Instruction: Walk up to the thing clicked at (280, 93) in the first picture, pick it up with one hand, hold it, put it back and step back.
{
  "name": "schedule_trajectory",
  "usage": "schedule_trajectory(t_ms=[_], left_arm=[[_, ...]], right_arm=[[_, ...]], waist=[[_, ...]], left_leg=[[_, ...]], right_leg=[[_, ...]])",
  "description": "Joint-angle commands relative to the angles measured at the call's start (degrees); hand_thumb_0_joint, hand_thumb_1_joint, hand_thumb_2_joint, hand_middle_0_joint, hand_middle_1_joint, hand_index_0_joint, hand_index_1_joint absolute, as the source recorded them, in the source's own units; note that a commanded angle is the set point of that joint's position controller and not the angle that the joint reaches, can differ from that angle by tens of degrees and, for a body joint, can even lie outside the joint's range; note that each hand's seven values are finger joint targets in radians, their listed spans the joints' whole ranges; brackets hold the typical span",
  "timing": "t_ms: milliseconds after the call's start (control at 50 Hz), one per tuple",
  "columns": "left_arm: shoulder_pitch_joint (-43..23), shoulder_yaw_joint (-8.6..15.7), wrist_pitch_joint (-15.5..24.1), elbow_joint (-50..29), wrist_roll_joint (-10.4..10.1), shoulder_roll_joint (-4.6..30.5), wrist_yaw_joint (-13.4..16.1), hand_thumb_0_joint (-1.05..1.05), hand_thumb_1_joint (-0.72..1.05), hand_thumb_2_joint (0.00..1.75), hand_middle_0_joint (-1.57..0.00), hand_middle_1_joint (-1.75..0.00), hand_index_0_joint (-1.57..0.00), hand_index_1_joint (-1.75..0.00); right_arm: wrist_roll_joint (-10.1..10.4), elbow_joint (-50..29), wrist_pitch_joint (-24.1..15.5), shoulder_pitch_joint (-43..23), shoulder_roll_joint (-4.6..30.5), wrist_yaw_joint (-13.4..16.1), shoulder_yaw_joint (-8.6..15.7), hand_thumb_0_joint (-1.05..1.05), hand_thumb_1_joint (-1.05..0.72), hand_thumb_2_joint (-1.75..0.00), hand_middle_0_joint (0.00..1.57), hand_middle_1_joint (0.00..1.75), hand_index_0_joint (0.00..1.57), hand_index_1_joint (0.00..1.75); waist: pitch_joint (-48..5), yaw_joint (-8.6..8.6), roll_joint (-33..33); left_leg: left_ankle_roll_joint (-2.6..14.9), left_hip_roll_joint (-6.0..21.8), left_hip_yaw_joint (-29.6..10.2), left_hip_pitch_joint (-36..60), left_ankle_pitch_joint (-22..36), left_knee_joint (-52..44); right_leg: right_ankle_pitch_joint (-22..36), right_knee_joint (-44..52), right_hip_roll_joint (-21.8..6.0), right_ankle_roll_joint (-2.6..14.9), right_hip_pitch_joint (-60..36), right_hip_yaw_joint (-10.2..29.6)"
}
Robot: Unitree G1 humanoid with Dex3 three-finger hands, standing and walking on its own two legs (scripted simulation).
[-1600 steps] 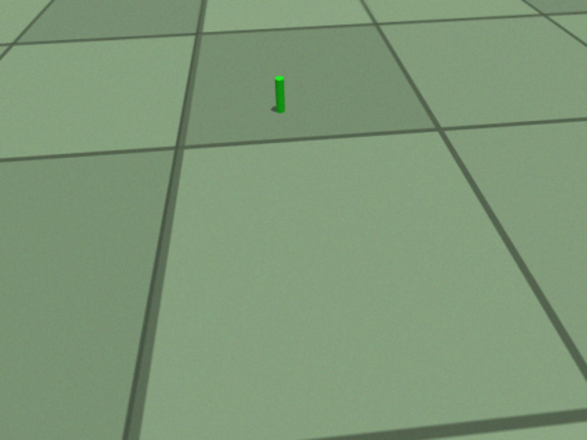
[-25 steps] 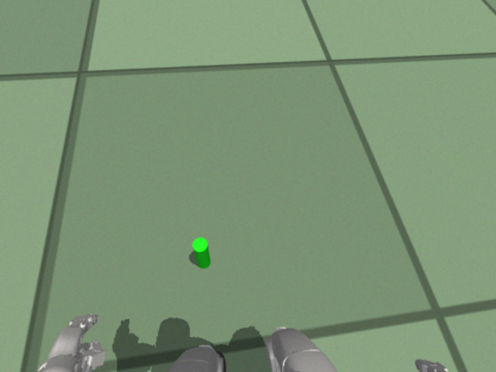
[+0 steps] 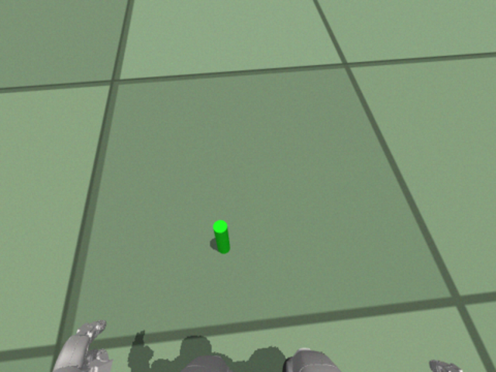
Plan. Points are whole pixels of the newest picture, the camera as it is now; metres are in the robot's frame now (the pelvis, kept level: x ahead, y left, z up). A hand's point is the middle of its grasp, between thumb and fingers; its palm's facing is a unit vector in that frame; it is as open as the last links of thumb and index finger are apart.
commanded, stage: step back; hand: left
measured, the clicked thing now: (222, 238) +0.59 +0.13 -0.65
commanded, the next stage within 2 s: none
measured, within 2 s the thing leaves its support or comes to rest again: neither
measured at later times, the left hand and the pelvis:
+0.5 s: hand out of the picture -0.06 +0.25 -0.15, palm faces -0.09 -0.92 -0.39, open 7.4 cm; pelvis -0.17 -0.02 -0.01, yaw -5 degrees
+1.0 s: hand out of the picture -0.20 +0.24 -0.15, palm faces -0.02 -0.94 -0.35, open 7.4 cm; pelvis -0.33 -0.02 +0.00, yaw -1 degrees
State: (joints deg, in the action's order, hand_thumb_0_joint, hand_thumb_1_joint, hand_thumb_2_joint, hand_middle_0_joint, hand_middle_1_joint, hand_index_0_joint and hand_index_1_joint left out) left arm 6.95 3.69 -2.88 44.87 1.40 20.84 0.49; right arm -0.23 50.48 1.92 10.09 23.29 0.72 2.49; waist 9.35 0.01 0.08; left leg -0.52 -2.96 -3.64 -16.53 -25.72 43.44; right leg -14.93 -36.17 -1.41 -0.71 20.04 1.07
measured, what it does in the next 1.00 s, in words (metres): walks backwards: left foot, then right foot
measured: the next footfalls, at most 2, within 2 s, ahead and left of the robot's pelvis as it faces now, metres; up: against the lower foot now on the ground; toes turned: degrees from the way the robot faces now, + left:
left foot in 0.02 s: +0.02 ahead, +0.11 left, +0.00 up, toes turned -3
right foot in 0.44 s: -0.14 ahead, -0.15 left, +0.00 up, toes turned -3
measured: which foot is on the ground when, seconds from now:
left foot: up 0.00-0.00, down 0.02-0.48, up 0.50-0.74, down 0.76-1.00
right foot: down 0.00-0.04, up 0.06-0.42, down 0.44-0.78, up 0.80-1.00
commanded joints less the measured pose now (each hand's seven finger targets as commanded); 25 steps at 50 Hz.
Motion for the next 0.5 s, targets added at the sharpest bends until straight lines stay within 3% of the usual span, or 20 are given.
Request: schedule_trajectory(t_ms=[0,20,40,60,80,120,180,220,280,340,360,400,420,440,460,480], left_arm=[[2.22,2.85,-0.08,-5.38,-0.73,11.17,0.38,0.0,0.9,0.9,-0.2,-0.3,-0.2,-0.3],[0.75,2.39,0.2,-6.39,-1.1,9.74,0.51,0.0,0.9,0.9,-0.2,-0.3,-0.2,-0.3],[-3.56,3.67,0.27,-5.89,-0.11,12.21,1.56,0.0,0.9,0.9,-0.2,-0.3,-0.2,-0.3],[-4.31,4.04,-0.03,-5.04,0.14,12.95,1.75,0.0,0.9,0.9,-0.2,-0.3,-0.2,-0.3],[-1.32,3.85,-0.02,-4.19,-0.76,11.85,1.58,0.0,0.9,0.9,-0.2,-0.3,-0.2,-0.3],[2.84,4.13,0.14,-2.79,-1.04,12.17,1.23,0.0,0.9,0.9,-0.2,-0.3,-0.2,-0.3],[3.64,4.38,0.27,-2.87,-0.36,11.44,0.95,0.0,0.9,0.9,-0.2,-0.3,-0.2,-0.3],[2.54,4.45,0.12,-3.41,-0.2,11.67,0.76,0.0,0.9,0.9,-0.2,-0.3,-0.2,-0.3],[3.41,4.23,0.23,-3.5,-0.29,11.27,0.46,0.0,0.9,0.9,-0.2,-0.3,-0.2,-0.3],[5.85,4.48,0.47,-2.03,-0.22,11.18,-0.12,0.0,0.9,0.9,-0.2,-0.3,-0.2,-0.3],[8.46,4.54,0.41,-0.97,-0.23,11.09,-0.42,0.0,0.9,0.9,-0.2,-0.3,-0.2,-0.3],[13.76,4.97,0.62,2.06,0.13,10.91,-0.83,0.0,0.9,0.9,-0.2,-0.3,-0.2,-0.3],[13.28,5.74,0.89,1.76,1.03,13.14,-0.91,0.0,0.9,0.9,-0.2,-0.3,-0.2,-0.3],[11.58,6.9,1.17,-0.19,1.41,18.07,-1.0,0.0,0.9,0.9,-0.2,-0.3,-0.2,-0.3],[6.28,7.6,0.92,-2.84,1.45,23.38,-0.77,0.0,0.9,0.9,-0.2,-0.3,-0.2,-0.3],[2.19,6.68,1.33,-4.29,1.24,20.99,-0.56,0.0,0.9,0.9,-0.2,-0.3,-0.2,-0.3]], right_arm=[[-2.15,-3.04,-2.61,3.68,11.39,0.96,4.37,0.0,-0.9,-0.9,0.2,0.3,0.2,0.3],[-1.94,-4.3,-2.51,1.06,18.5,0.38,5.7,0.0,-0.9,-0.9,0.2,0.3,0.2,0.3],[-2.07,-4.95,-2.47,1.43,20.64,0.34,6.22,0.0,-0.9,-0.9,0.2,0.3,0.2,0.3],[-1.87,-4.38,-2.74,0.31,17.59,0.6,5.57,0.0,-0.9,-0.9,0.2,0.3,0.2,0.3],[-1.55,-4.88,-2.9,-2.61,14.64,0.96,4.4,0.0,-0.9,-0.9,0.2,0.3,0.2,0.3],[-1.49,-5.5,-2.95,-3.68,12.65,1.47,4.02,0.0,-0.9,-0.9,0.2,0.3,0.2,0.3],[-1.36,-5.85,-2.88,-0.71,11.53,1.56,4.0,0.0,-0.9,-0.9,0.2,0.3,0.2,0.3],[-1.36,-6.26,-2.84,0.92,12.07,1.65,4.23,0.0,-0.9,-0.9,0.2,0.3,0.2,0.3],[-1.52,-7.3,-2.54,0.38,13.28,1.62,4.6,0.0,-0.9,-0.9,0.2,0.3,0.2,0.3],[-1.77,-8.31,-2.0,-1.47,14.49,1.32,4.73,0.0,-0.9,-0.9,0.2,0.3,0.2,0.3],[-1.59,-8.86,-1.73,-2.94,15.2,1.23,4.91,0.0,-0.9,-0.9,0.2,0.3,0.2,0.3],[-1.23,-8.83,-0.9,-4.53,15.25,1.08,4.79,0.0,-0.9,-0.9,0.2,0.3,0.2,0.3],[-0.87,-8.49,-0.59,-3.05,12.87,0.99,4.25,0.0,-0.9,-0.9,0.2,0.3,0.2,0.3],[-0.31,-9.66,-0.67,-3.17,9.17,1.13,3.31,0.0,-0.9,-0.9,0.2,0.3,0.2,0.3],[-0.43,-9.71,-0.59,-5.8,10.53,2.18,4.17,0.0,-0.9,-0.9,0.2,0.3,0.2,0.3],[-0.37,-8.46,-0.42,-4.7,12.41,2.15,4.5,0.0,-0.9,-0.9,0.2,0.3,0.2,0.3]], waist=[[-12.85,0.47,1.91],[-12.01,-0.18,-13.73],[-10.64,-4.4,-13.89],[-8.99,-2.87,-6.54],[-10.2,-0.44,-4.7],[-9.91,1.7,-5.78],[-11.85,-0.12,-5.8],[-11.35,-1.82,-6.22],[-12.65,-2.17,-7.89],[-14.39,-1.29,-10.52],[-14.54,0.02,-12.09],[-15.27,2.36,-11.02],[-13.19,1.92,-5.16],[-10.13,2.36,10.05],[-7.61,4.52,17.32],[-4.97,2.38,13.29]], left_leg=[[2.59,7.64,-5.78,9.58,22.31,-22.62],[9.71,20.87,-22.37,9.76,32.75,-24.24],[17.12,26.67,-28.77,1.22,34.15,-25.28],[15.83,24.37,-22.85,0.18,34.93,-23.35],[13.67,20.29,-16.49,5.31,39.4,-20.66],[12.28,17.09,-10.61,7.36,41.36,-17.84],[13.68,17.0,-10.41,13.62,43.56,-16.05],[14.69,17.83,-10.66,13.85,40.88,-16.79],[15.71,18.89,-10.59,13.72,37.07,-16.19],[13.64,18.19,-9.8,8.71,30.14,-16.02],[12.35,18.27,-9.55,5.15,26.51,-16.63],[8.97,15.62,-7.66,-2.63,19.25,-14.46],[5.24,11.49,-5.75,-10.39,10.77,-9.89],[1.31,0.24,-1.86,-20.39,-2.36,2.47],[-0.18,-2.11,-2.79,-14.39,-9.94,17.12],[-0.46,-1.27,-6.02,-11.8,-7.05,24.24]], right_leg=[[12.53,-4.64,-3.95,5.48,-2.64,8.3],[-9.47,-13.16,6.61,2.52,7.08,2.25],[-23.34,-24.09,7.04,1.61,4.67,8.17],[-21.32,-30.77,6.94,2.12,5.21,12.02],[-18.03,-33.52,7.3,2.52,8.31,12.13],[-13.75,-36.18,6.93,1.96,9.87,11.27],[-13.77,-34.03,7.07,-0.49,11.34,9.95],[-14.46,-30.69,6.57,-1.24,10.65,9.02],[-15.03,-21.71,4.57,-1.32,7.72,6.71],[-12.96,-9.23,2.32,-0.18,-0.27,2.66],[-10.6,-4.5,1.96,0.88,-3.91,1.71],[-2.51,7.81,2.4,2.75,-13.45,-0.87],[-5.08,10.26,-0.47,4.16,-15.4,5.83],[-9.55,16.44,-12.54,9.02,-12.85,24.64],[-9.07,21.48,-22.87,17.86,3.61,33.04],[-8.3,21.63,-21.8,18.08,8.9,30.17]])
